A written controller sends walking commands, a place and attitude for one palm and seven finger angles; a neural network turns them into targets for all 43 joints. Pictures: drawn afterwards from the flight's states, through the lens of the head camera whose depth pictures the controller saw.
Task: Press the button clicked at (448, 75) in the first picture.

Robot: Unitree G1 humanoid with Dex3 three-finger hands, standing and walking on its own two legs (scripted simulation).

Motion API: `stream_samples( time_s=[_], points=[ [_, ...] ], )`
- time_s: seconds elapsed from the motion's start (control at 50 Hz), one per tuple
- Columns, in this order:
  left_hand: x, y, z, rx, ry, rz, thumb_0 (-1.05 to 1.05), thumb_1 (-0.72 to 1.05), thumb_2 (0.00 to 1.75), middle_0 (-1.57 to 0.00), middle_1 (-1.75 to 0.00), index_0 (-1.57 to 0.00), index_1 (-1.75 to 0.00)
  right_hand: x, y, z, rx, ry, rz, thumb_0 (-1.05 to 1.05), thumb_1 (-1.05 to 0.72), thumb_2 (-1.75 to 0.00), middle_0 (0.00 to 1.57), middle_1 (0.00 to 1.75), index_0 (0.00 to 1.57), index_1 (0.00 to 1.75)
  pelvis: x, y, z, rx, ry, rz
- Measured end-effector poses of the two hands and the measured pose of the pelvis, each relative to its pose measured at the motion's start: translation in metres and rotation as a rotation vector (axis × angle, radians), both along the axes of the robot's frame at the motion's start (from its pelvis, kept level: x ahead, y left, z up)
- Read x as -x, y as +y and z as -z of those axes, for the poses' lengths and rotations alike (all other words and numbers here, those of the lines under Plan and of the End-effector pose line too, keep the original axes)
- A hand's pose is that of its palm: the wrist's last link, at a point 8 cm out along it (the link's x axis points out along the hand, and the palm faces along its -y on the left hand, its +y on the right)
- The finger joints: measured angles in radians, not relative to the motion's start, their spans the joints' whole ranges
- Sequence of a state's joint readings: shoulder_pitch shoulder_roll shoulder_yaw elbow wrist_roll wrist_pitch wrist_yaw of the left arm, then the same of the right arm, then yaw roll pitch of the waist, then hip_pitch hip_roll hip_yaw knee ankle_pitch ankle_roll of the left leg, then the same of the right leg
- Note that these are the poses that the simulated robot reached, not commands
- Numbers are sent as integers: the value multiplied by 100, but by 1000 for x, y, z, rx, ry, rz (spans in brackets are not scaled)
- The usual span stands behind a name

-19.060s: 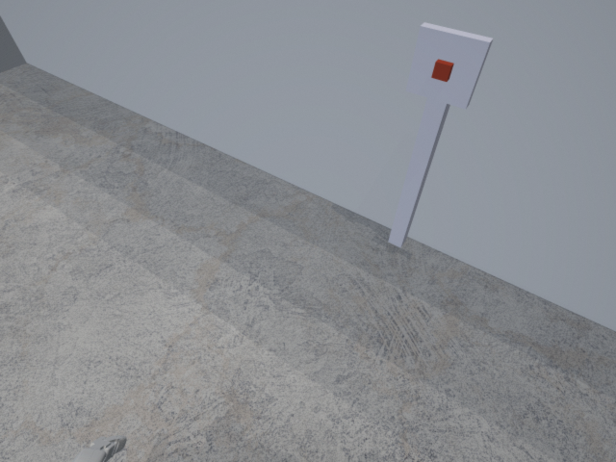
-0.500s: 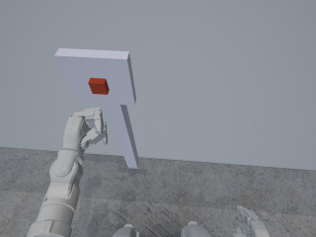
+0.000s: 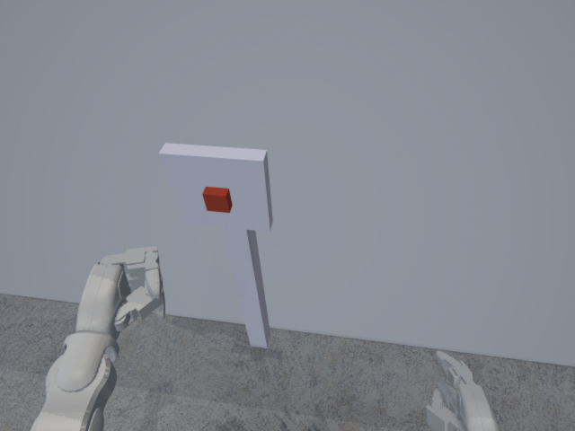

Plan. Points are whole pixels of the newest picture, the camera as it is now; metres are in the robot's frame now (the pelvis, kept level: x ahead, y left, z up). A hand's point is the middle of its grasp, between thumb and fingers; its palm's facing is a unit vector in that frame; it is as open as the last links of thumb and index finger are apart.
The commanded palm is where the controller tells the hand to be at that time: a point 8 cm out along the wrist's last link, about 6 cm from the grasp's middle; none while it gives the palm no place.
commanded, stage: draw the hand back to the body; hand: left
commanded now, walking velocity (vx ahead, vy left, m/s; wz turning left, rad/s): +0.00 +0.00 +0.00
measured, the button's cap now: (218, 198) +0.49 +0.17 +0.03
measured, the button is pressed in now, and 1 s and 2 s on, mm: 0 0 0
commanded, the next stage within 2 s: step back with the hand held close in 0.86 s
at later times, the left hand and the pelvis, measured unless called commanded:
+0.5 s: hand (68, 296) +0.21 +0.24 +0.17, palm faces +0.37 -0.85 -0.39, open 3.1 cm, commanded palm +0.16 +0.28 +0.19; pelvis +0.02 +0.01 +0.02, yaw +0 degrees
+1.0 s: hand (42, 315) +0.18 +0.24 +0.19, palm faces +0.42 -0.82 -0.39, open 3.1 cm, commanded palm +0.14 +0.28 +0.20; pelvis +0.01 +0.00 +0.02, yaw -1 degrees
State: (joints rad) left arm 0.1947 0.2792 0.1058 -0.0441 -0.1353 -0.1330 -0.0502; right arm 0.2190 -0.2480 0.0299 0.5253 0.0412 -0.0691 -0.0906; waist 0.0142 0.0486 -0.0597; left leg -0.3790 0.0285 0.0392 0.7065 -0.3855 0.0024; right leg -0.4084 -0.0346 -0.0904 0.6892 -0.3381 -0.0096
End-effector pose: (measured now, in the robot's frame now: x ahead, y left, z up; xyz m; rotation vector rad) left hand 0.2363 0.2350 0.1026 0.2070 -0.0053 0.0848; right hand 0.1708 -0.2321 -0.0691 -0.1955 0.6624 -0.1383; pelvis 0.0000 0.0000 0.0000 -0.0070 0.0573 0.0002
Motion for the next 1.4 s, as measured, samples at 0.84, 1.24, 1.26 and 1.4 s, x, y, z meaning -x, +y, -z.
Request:
stream_samples(
  time_s=[0.84,1.24,1.26,1.4],
  points=[
    [91,43,-97,-247,-165,-314,1,89,90,-130,-150,-131,-150,-17,21,-17,-15,-33,-80,1,-90,-90,20,30,20,30,-11,5,-23,2,-140,6],
    [88,48,-94,-319,-142,-213,1,89,90,-130,-150,-131,-150,22,1,-14,36,87,26,1,-90,-90,20,30,20,30,9,13,-23,7,-56,11],
    [89,49,-94,-327,-140,-203,1,89,90,-130,-150,-131,-150,25,0,-13,39,94,35,1,-90,-90,20,30,20,30,11,15,-23,5,-53,11],
    [104,59,-98,-366,-168,-195,1,89,90,-130,-150,-131,-150,39,6,-14,47,101,53,1,-90,-90,20,30,20,30,26,20,-19,0,-48,14]
  ],
)
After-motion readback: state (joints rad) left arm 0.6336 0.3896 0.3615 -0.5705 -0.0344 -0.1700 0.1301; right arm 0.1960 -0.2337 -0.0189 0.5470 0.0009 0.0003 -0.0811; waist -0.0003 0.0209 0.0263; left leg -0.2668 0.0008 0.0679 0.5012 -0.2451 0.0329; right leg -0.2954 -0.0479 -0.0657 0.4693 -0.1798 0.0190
